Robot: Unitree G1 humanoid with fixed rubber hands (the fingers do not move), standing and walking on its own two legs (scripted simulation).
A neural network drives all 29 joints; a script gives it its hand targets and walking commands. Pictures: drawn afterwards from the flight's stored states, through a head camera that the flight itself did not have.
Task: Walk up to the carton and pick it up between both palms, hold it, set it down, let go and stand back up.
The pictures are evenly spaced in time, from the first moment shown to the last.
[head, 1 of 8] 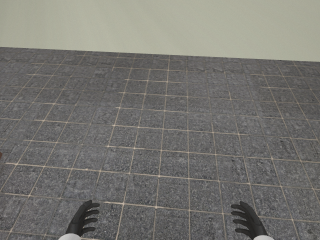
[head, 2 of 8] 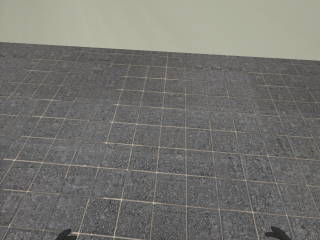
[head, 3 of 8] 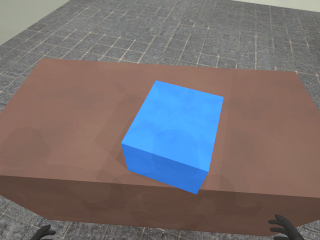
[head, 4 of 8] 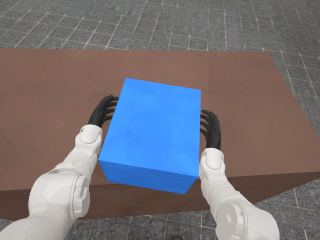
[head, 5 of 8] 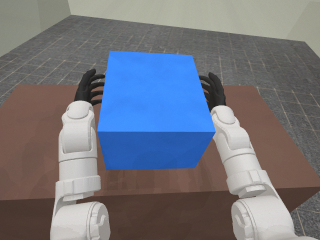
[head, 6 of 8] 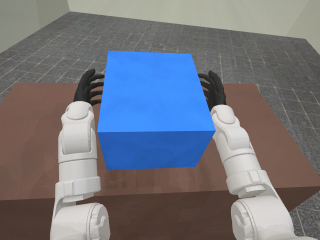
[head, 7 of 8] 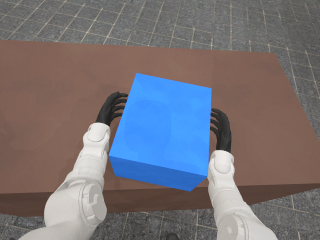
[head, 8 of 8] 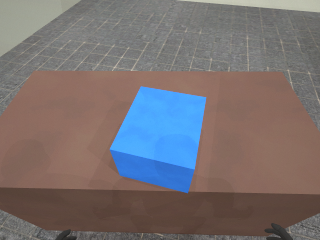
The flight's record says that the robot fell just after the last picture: no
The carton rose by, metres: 0.19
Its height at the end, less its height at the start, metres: +0.00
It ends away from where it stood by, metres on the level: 0.01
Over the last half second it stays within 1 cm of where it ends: yes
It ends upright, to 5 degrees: yes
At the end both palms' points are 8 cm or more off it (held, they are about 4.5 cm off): yes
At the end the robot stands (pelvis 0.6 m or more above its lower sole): yes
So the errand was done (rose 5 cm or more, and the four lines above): yes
